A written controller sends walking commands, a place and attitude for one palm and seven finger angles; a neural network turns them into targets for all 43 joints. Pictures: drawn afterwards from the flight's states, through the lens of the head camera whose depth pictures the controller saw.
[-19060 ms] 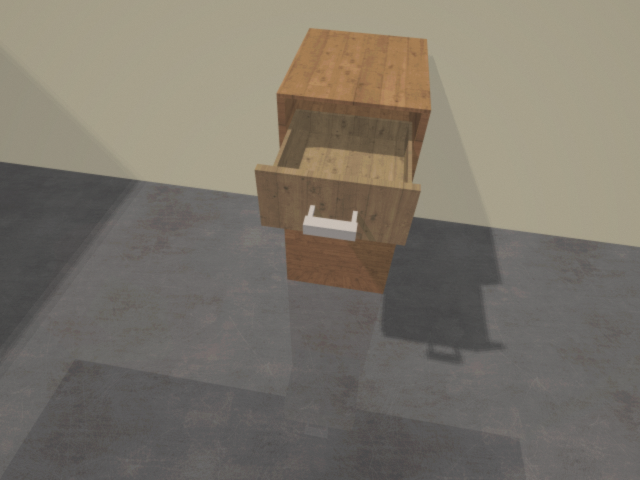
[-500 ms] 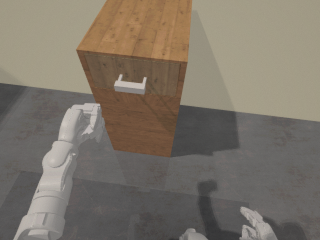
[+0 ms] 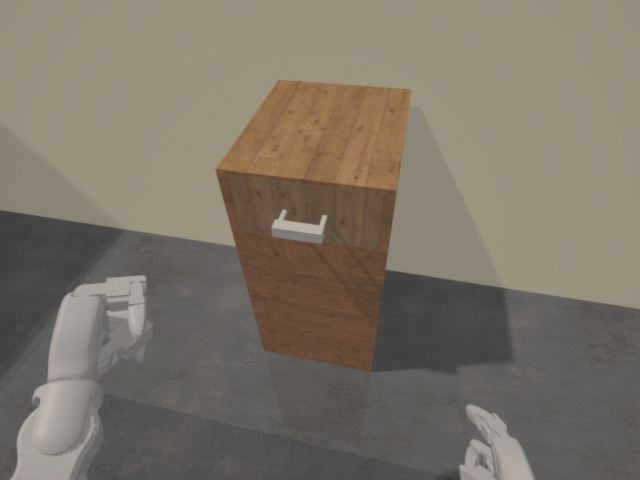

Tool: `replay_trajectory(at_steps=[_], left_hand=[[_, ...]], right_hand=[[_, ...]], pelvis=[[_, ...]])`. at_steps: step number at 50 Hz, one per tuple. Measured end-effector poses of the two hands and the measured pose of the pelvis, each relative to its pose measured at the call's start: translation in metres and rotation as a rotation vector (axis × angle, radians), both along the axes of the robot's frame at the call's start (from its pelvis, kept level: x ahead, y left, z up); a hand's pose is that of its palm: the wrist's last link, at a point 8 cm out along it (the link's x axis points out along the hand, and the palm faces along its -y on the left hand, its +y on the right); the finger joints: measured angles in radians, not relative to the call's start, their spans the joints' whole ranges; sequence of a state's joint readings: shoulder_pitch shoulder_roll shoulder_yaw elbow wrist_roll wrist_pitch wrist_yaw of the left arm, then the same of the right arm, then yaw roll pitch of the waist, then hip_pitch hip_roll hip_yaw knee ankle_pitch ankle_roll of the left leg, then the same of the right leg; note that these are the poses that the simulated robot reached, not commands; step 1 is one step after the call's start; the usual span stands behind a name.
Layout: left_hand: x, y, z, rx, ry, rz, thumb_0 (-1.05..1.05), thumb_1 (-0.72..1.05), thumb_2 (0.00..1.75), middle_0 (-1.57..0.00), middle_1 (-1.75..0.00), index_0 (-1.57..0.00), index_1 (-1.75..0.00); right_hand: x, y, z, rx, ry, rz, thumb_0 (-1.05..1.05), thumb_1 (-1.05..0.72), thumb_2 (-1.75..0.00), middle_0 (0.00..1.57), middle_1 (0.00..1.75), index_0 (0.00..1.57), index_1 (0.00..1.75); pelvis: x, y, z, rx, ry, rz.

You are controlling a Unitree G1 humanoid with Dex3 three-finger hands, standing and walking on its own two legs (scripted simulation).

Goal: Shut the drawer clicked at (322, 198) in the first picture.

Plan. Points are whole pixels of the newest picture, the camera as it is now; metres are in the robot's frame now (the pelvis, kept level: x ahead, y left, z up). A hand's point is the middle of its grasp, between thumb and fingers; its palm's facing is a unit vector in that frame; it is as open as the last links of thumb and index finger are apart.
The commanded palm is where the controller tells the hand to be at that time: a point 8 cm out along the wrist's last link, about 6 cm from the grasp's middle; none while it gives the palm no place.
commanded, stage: draw the hand back to the body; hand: left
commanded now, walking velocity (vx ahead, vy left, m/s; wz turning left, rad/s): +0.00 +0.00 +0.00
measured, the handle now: (300, 224) +0.63 +0.12 -0.09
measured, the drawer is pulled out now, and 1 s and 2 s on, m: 0.00 0.00 0.00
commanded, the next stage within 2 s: step back with the hand held close in 0.38 s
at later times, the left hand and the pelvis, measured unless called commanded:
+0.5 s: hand (73, 371) +0.17 +0.24 +0.16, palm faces +0.40 -0.83 -0.39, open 3.2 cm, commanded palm +0.12 +0.28 +0.18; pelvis -0.01 +0.00 +0.00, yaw +0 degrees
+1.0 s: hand (33, 393) +0.14 +0.25 +0.17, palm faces +0.36 -0.78 -0.51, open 3.2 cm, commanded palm +0.09 +0.29 +0.18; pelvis -0.05 +0.02 -0.01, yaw -2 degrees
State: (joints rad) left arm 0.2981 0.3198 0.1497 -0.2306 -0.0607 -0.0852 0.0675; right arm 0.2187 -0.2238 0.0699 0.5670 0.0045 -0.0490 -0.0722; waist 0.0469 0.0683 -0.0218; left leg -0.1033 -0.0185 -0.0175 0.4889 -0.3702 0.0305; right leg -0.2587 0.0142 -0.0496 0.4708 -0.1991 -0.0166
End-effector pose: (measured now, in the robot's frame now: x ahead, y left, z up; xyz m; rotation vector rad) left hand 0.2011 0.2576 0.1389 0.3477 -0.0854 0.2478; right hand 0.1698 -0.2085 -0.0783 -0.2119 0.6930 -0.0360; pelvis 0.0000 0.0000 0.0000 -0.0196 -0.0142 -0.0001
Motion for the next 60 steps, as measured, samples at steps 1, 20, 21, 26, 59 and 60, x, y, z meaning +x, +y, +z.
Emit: replay_trajectory(at_steps=[1,20,21,26,59,60], left_hand=[[-0.006,0.002,0.003,0.008,-0.004,0.01,0.01,0.89,0.9,-1.4,-1.6,-1.4,-1.6],[-0.076,0.023,0.042,0.122,-0.111,0.139,0.01,0.89,0.9,-1.41,-1.6,-1.41,-1.6],[-0.075,0.023,0.039,0.116,-0.103,0.137,0.01,0.89,0.9,-1.41,-1.6,-1.41,-1.6],[-0.075,0.018,0.04,0.12,-0.107,0.114,0.01,0.89,0.9,-1.41,-1.6,-1.41,-1.6],[-0.122,0.029,0.035,0.244,-0.168,0.056,0.01,0.88,0.9,-1.41,-1.6,-1.41,-1.6],[-0.124,0.029,0.035,0.245,-0.17,0.052,0.01,0.88,0.9,-1.41,-1.6,-1.41,-1.6]], right_hand=[[0.0,-0.001,0.001,-0.002,-0.003,0.002,0.01,-0.91,-0.9,0.21,0.3,0.2,0.3],[-0.008,-0.008,0.008,-0.031,-0.065,0.028,0.01,-0.91,-0.9,0.21,0.3,0.2,0.3],[-0.01,-0.008,0.008,-0.032,-0.064,0.028,0.01,-0.91,-0.9,0.21,0.3,0.2,0.3],[-0.02,-0.008,0.008,-0.033,-0.069,0.024,0.01,-0.9,-0.9,0.21,0.3,0.2,0.3],[-0.096,-0.022,-0.001,-0.06,-0.018,-0.123,0.01,-0.9,-0.9,0.21,0.3,0.2,0.3],[-0.099,-0.022,-0.001,-0.066,-0.014,-0.121,0.01,-0.9,-0.9,0.21,0.3,0.2,0.3]], pelvis=[[0.0,0.0,0.001,0.0,-0.006,-0.001],[-0.013,-0.003,0.003,0.0,-0.068,0.002],[-0.014,-0.003,0.003,0.001,-0.068,0.001],[-0.015,-0.003,0.004,0.002,-0.076,-0.005],[-0.081,0.012,-0.012,0.033,0.017,-0.028],[-0.083,0.012,-0.012,0.032,0.017,-0.025]])
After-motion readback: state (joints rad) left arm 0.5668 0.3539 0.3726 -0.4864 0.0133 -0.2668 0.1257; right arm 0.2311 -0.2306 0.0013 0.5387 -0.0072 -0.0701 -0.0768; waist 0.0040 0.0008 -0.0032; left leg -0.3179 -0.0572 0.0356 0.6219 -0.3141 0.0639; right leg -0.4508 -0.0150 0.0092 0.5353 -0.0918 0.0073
